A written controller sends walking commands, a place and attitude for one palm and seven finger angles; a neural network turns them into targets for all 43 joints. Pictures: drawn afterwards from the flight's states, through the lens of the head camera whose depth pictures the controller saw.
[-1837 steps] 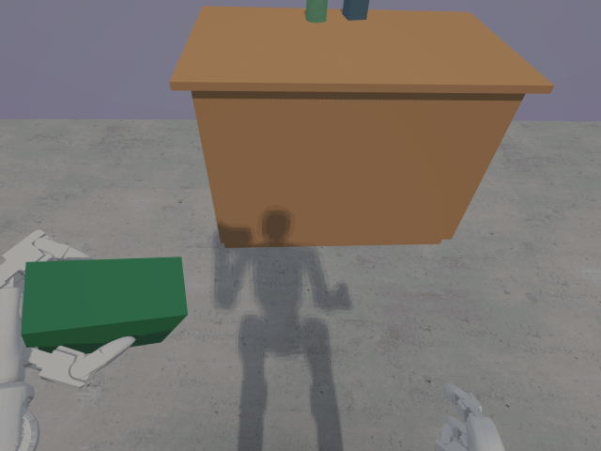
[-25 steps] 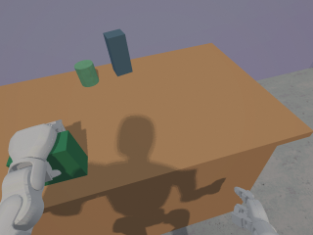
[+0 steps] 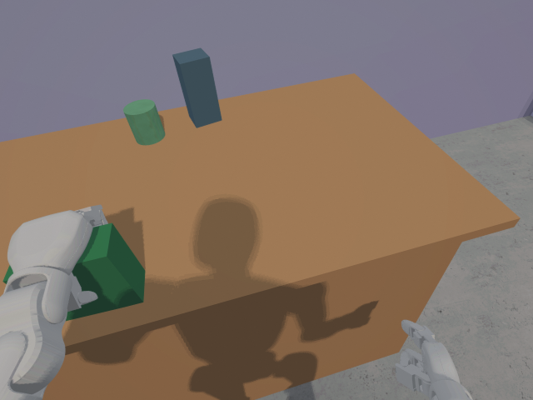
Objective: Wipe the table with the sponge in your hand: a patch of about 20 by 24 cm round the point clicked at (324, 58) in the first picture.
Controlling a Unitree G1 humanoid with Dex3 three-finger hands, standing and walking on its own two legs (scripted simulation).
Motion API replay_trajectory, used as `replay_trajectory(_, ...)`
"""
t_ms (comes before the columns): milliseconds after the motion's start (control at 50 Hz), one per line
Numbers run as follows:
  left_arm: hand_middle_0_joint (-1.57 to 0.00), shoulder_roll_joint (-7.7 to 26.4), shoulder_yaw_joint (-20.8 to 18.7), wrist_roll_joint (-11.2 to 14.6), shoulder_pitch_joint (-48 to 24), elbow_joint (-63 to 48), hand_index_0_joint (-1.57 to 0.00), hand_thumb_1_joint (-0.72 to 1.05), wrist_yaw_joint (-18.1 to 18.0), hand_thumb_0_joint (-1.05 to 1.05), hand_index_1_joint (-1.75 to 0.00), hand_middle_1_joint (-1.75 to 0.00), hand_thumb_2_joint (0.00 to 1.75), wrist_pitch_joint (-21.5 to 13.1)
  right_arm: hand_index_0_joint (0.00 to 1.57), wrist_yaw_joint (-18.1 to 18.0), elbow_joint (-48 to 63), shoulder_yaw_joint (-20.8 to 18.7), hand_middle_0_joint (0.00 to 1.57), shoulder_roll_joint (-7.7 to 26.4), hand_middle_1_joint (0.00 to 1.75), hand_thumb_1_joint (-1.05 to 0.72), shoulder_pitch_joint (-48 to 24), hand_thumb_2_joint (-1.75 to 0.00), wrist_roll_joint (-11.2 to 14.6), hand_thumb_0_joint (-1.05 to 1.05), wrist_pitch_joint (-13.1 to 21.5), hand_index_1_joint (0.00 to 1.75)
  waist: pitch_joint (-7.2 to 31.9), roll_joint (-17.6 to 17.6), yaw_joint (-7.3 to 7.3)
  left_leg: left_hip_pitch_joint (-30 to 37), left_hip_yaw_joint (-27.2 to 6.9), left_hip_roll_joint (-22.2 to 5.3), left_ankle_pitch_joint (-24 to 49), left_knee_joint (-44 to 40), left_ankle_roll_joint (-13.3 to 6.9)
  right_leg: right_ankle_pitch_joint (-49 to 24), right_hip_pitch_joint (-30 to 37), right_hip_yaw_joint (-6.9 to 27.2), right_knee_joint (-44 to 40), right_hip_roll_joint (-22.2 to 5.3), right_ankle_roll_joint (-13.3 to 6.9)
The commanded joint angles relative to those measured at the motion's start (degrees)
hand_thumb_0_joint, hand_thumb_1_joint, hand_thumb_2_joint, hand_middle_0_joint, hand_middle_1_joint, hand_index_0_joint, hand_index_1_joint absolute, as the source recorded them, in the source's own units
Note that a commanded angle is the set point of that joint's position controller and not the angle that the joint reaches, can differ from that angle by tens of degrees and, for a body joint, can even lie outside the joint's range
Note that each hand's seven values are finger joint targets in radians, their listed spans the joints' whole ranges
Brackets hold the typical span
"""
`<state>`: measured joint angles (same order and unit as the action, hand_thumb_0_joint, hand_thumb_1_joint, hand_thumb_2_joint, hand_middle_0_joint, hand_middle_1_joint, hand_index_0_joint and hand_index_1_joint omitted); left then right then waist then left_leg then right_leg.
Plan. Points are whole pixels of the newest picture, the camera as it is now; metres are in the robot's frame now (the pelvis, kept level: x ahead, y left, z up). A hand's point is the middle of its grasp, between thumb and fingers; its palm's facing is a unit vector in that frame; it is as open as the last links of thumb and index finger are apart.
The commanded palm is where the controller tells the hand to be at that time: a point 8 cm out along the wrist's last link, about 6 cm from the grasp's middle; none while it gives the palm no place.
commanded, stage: lift the sponge slowly off the table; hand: left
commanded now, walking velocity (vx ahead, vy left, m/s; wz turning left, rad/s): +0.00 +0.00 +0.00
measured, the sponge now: (91, 282) +0.24 +0.31 +0.07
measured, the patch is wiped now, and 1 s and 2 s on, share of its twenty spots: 1.00 1.00 1.00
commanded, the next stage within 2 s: bring the sponge back beside the body in 1.74 s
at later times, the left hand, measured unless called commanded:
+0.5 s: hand (73, 263) +0.23 +0.29 +0.14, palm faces +0.08 -0.07 -0.99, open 10.0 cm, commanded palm +0.20 +0.30 +0.21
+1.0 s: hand (61, 245) +0.23 +0.30 +0.17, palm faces +0.09 -0.03 -1.00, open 10.0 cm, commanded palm +0.20 +0.30 +0.24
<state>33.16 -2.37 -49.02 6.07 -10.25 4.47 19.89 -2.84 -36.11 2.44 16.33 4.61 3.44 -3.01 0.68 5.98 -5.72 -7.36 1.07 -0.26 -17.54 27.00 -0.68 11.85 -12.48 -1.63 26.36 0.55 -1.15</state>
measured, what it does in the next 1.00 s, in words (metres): stands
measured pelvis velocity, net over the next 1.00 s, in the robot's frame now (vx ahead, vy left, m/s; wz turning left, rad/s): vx -0.03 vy -0.01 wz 0.02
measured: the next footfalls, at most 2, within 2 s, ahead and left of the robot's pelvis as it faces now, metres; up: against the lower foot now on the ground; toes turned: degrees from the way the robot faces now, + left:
none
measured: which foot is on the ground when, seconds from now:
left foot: down 0.00-1.00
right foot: down 0.00-1.00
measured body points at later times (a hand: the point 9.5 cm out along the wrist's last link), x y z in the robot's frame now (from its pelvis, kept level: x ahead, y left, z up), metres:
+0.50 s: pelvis -0.01 -0.01 +0.00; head -0.04 -0.05 +0.45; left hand +0.22 +0.29 +0.19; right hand +0.24 -0.19 -0.07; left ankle -0.03 +0.11 -0.74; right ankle +0.03 -0.11 -0.74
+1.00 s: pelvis -0.03 -0.01 +0.00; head -0.05 -0.06 +0.45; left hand +0.22 +0.29 +0.22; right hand +0.22 -0.22 -0.08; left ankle -0.03 +0.11 -0.74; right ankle +0.03 -0.11 -0.74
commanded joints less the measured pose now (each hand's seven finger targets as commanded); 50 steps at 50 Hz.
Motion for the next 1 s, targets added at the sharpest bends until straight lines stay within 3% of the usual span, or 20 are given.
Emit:
replay_trajectory(0, -1.2, 11.5, -7.6, 0.7, -4.6, -7.0, -1.2, 0.1, -1.3, 0.0, -1.6, -1.6, 1.3, -0.3, 0.2, -0.2, 10.1, -2.5, 0.2, 5.7, 0.3, -0.9, -10.8, -0.9, -0.2, 0.0, 3.5, 0.3, 7.8, -4.8, -1.47, -3.8, -2.4, 1.3, 16.2, -3.5, -1.6, -8.8, 8.6, 2.3, -3.3, 0.4, -2.1)
replay_trajectory(40, -1.2, 13.8, -9.3, 1.1, -7.1, -9.7, -1.2, 0.1, -1.5, 0.0, -1.6, -1.6, 1.3, -0.9, 0.2, -0.4, 10.5, -2.4, 0.2, 5.7, 0.3, -0.9, -12.4, -0.9, 0.1, 0.0, 4.1, 0.3, 8.2, -3.0, -1.41, -3.1, -2.7, 1.3, 15.2, -3.7, -1.6, -7.4, 8.5, 3.8, -3.8, 0.7, -2.4)
replay_trajectory(140, -1.2, 13.1, -8.0, 0.5, -11.0, -12.9, -1.2, 0.1, -1.9, 0.0, -1.6, -1.6, 1.3, -1.5, 0.2, -0.7, 10.5, -2.3, 0.2, 5.2, 0.3, -0.9, -12.9, -0.9, 0.1, 0.0, 5.1, 0.3, 9.5, -0.6, -1.37, -1.5, -3.1, 1.3, 16.4, -4.3, -1.6, -7.5, 9.0, 3.5, -4.0, 0.8, -2.7)
replay_trajectory(200, -1.2, 12.3, -7.0, 0.0, -11.6, -9.5, -1.2, 0.1, -2.0, 0.0, -1.6, -1.6, 1.3, -1.2, 0.2, -0.9, 9.3, -2.4, 0.2, 5.4, 0.3, -0.9, -11.5, -0.9, -0.3, 0.0, 5.1, 0.3, 7.4, -3.5, -1.1, -2.4, -2.9, 1.2, 15.3, -4.9, -1.5, -6.3, 8.4, 2.0, -4.7, 0.5, -2.4)
replay_trajectory(240, -1.2, 13.8, -7.5, -0.3, -15.2, -13.0, -1.2, 0.1, -2.0, 0.0, -1.6, -1.6, 1.3, -1.5, 0.2, -1.0, 9.9, -2.0, 0.2, 5.1, 0.3, -0.9, -13.8, -0.9, 0.0, 0.0, 5.5, 0.3, 8.8, -1.1, -1.22, -1.2, -3.4, 1.2, 15.0, -5.4, -1.6, -5.2, 8.9, 3.7, -5.1, 1.0, -2.9)
replay_trajectory(300, -1.2, 13.7, -7.0, -0.9, -17.4, -9.2, -1.2, 0.1, -2.3, 0.0, -1.6, -1.6, 1.3, -1.3, 0.2, -1.4, 8.6, -2.1, 0.2, 5.2, 0.3, -0.9, -12.3, -0.9, -0.4, 0.0, 5.6, 0.3, 8.0, -2.0, -1.15, -1.7, -3.3, 1.2, 14.4, -6.1, -1.5, -4.3, 8.8, 2.3, -5.6, 0.7, -2.8)
replay_trajectory(340, -1.2, 15.9, -8.5, -1.3, -20.0, -12.1, -1.2, 0.1, -2.2, 0.0, -1.6, -1.6, 1.3, -1.3, 0.2, -1.3, 9.1, -1.8, 0.2, 5.0, 0.3, -0.9, -14.6, -0.9, -0.1, 0.0, 5.9, 0.3, 9.6, -0.6, -1.48, -0.5, -3.5, 1.3, 14.7, -6.3, -1.5, -4.5, 9.7, 4.1, -5.9, 1.1, -3.3)
replay_trajectory(360, -1.2, 15.1, -7.6, -1.6, -21.4, -12.8, -1.2, 0.1, -2.4, 0.0, -1.6, -1.6, 1.3, -1.3, 0.2, -1.3, 9.4, -1.6, 0.2, 4.6, 0.3, -0.9, -13.5, -0.9, -0.6, 0.0, 6.2, 0.3, 11.5, 0.0, -1.93, -0.7, -3.1, 1.6, 15.9, -6.0, -1.5, -5.6, 11.1, 2.6, -5.1, 0.4, -3.2)
replay_trajectory(480, -1.2, 16.2, -8.3, -1.2, -21.4, -7.5, -1.2, 0.1, -1.4, 0.0, -1.6, -1.6, 1.3, 0.5, 0.2, -1.0, 7.9, -1.5, 0.2, 5.0, 0.3, -0.9, -14.6, -0.9, -0.3, 0.0, 5.3, 0.3, 8.5, -0.9, -1.39, -1.4, -3.2, 1.5, 15.0, -6.9, -1.2, -4.7, 10.0, 3.4, -6.5, 0.6, -3.2)
replay_trajectory(500, -1.2, 14.4, -6.3, -1.3, -22.2, -7.6, -1.2, 0.1, -0.8, 0.0, -1.6, -1.6, 1.3, 0.7, 0.2, -1.0, 8.1, -1.4, 0.2, 5.0, 0.3, -0.9, -14.7, -0.9, -0.3, 0.0, 4.9, 0.3, 8.5, -1.7, -1.26, -1.6, -3.1, 1.5, 14.4, -7.1, -1.2, -4.3, 9.9, 2.8, -6.6, 0.6, -3.0)
replay_trajectory(540, -1.2, 15.5, -7.4, -0.8, -22.2, -10.6, -1.2, 0.1, -0.1, 0.0, -1.6, -1.6, 1.3, 0.7, 0.2, -0.9, 9.2, -1.3, 0.2, 4.7, 0.3, -0.9, -16.5, -0.9, 0.2, 0.0, 5.3, 0.3, 9.6, 0.3, -1.62, -0.8, -3.4, 1.6, 14.0, -7.0, -1.4, -3.8, 10.1, 4.7, -6.5, 0.8, -3.4)
replay_trajectory(600, -1.2, 15.7, -7.0, -0.9, -22.8, -7.3, -1.2, 0.1, 0.9, 0.0, -1.6, -1.6, 1.3, 1.1, 0.2, -1.1, 8.5, -1.3, 0.2, 5.2, 0.3, -0.9, -14.8, -0.9, -0.2, 0.0, 4.6, 0.3, 9.1, -2.8, -1.36, -1.9, -3.0, 1.6, 14.1, -6.8, -1.5, -4.6, 10.1, 3.2, -6.4, 0.3, -2.9)
replay_trajectory(640, -1.2, 17.7, -8.4, -1.0, -24.5, -9.5, -1.2, 0.1, 1.3, 0.0, -1.6, -1.6, 1.3, 1.0, 0.2, -1.1, 9.5, -1.0, 0.2, 5.1, 0.3, -0.9, -16.6, -0.9, 0.2, 0.0, 4.8, 0.3, 10.0, -1.0, -1.56, -1.6, -3.5, 1.7, 13.4, -6.9, -1.5, -3.4, 10.3, 5.1, -6.4, 0.6, -3.3)
replay_trajectory(720, -1.2, 17.9, -8.4, -0.3, -24.9, -8.3, -1.2, 0.1, 1.8, 0.0, -1.6, -1.6, 1.3, -0.1, 0.2, -1.3, 9.0, -1.4, 0.2, 5.2, 0.3, -0.9, -14.9, -0.9, -0.1, 0.0, 4.7, 0.3, 10.3, -1.3, -1.47, -1.8, -3.0, 1.8, 13.2, -6.6, -1.5, -3.6, 10.3, 3.4, -6.3, -0.1, -2.8)
replay_trajectory(740, -1.2, 19.2, -9.9, -0.2, -25.0, -10.0, -1.2, 0.1, 1.9, 0.0, -1.6, -1.6, 1.3, -0.4, 0.2, -1.4, 9.8, -1.2, 0.2, 5.0, 0.3, -0.9, -16.4, -0.9, 0.2, 0.0, 5.3, 0.3, 10.3, -0.5, -1.66, -1.5, -3.5, 1.8, 12.8, -6.4, -1.5, -2.8, 10.1, 5.5, -6.4, 0.4, -3.3)
replay_trajectory(780, -1.2, 18.9, -9.6, -0.1, -25.5, -6.6, -1.2, 0.1, 1.9, 0.0, -1.6, -1.6, 1.3, -0.5, 0.2, -1.5, 8.8, -1.4, 0.2, 5.3, 0.3, -0.9, -14.5, -0.9, 0.0, 0.0, 5.3, 0.3, 9.4, -2.3, -1.27, -2.4, -3.2, 1.8, 13.0, -6.2, -1.4, -3.0, 9.7, 4.0, -6.4, -0.1, -2.9)
replay_trajectory(840, -1.2, 20.3, -10.6, 0.4, -26.6, -10.4, -1.2, 0.1, 2.0, 0.0, -1.6, -1.6, 1.3, -1.0, 0.2, -1.6, 10.0, -1.4, 0.2, 5.2, 0.3, -0.9, -16.1, -0.9, 0.3, 0.0, 5.6, 0.3, 11.1, 0.7, -1.64, -1.6, -3.5, 2.0, 12.2, -6.2, -1.3, -2.1, 10.2, 5.8, -6.3, 0.1, -3.3)
replay_trajectory(920, -1.2, 19.5, -9.0, 0.7, -28.9, -5.2, -1.2, 0.1, 2.3, 0.0, -1.6, -1.6, 1.3, -0.6, 0.2, -2.0, 8.8, -1.6, 0.2, 5.6, 0.3, -0.9, -14.3, -0.9, 0.1, 0.0, 5.3, 0.3, 8.8, -2.8, -1.1, -3.0, -2.9, 1.9, 9.6, -6.4, -1.4, 0.5, 8.5, 4.2, -7.1, -0.6, -2.5)
replay_trajectory(940, -1.2, 20.8, -10.1, 0.6, -30.0, -6.5, -1.2, 0.1, 2.4, 0.0, -1.6, -1.6, 1.3, -0.7, 0.2, -2.2, 9.5, -1.4, 0.2, 5.5, 0.3, -0.9, -15.7, -0.9, 0.6, 0.0, 5.8, 0.3, 9.6, -1.6, -0.98, -2.4, -3.3, 1.8, 9.2, -6.4, -1.3, 1.6, 8.5, 5.8, -7.1, 0.0, -3.0)
replay_trajectory(980, -1.2, 20.0, -8.6, 0.2, -32.6, -4.3, -1.2, 0.1, 2.3, 0.0, -1.6, -1.6, 1.3, -0.6, 0.2, -2.4, 8.6, -1.5, 0.2, 5.5, 0.3, -0.9, -14.5, -0.9, 0.4, 0.0, 6.0, 0.3, 9.5, -1.0, -0.7, -2.8, -3.1, 1.9, 9.2, -6.6, -1.2, 1.3, 8.4, 4.3, -7.0, -0.5, -2.8)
